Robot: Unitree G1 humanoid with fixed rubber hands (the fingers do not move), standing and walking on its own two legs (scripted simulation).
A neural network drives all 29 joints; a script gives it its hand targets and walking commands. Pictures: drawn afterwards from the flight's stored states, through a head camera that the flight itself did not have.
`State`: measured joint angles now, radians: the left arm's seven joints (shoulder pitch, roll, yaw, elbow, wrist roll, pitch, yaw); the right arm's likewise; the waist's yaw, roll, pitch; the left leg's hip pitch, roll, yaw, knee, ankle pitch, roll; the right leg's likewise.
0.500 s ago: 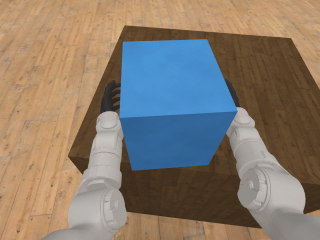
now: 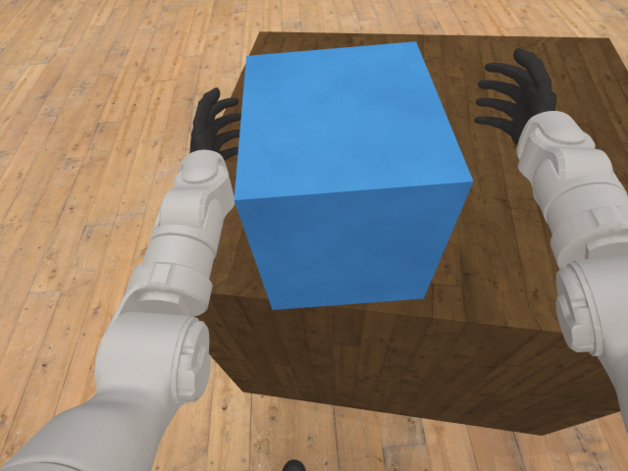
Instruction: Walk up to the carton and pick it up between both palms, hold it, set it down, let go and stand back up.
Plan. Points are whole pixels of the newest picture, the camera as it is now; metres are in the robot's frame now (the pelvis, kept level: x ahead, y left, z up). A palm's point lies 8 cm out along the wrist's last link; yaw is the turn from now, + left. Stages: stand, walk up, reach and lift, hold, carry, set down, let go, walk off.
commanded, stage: set down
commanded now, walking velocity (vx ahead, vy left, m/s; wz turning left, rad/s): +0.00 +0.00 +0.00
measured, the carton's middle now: (339, 183) +0.47 +0.06 +0.07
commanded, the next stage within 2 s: none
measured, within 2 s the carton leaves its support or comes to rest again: neither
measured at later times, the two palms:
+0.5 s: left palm (193, 157) +0.44 +0.24 +0.14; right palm (491, 123) +0.51 -0.12 +0.16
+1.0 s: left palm (185, 178) +0.38 +0.23 +0.16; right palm (556, 151) +0.45 -0.18 +0.17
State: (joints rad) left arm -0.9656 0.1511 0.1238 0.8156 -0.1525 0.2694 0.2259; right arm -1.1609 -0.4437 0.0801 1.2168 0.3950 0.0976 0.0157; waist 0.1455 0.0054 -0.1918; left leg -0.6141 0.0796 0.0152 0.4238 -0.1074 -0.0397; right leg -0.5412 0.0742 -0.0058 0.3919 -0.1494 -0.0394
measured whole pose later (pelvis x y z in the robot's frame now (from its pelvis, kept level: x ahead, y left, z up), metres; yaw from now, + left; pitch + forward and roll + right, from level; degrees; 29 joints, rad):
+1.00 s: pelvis +0.00 +0.00 +0.01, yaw +1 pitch +5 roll +0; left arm -0.72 0.18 0.19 0.35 -0.10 0.63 0.14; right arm -0.93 -0.47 0.13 0.88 0.47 0.28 0.04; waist 0.07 0.00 -0.03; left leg -0.34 0.06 0.02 0.34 -0.09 -0.03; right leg -0.29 0.05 0.00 0.35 -0.16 -0.03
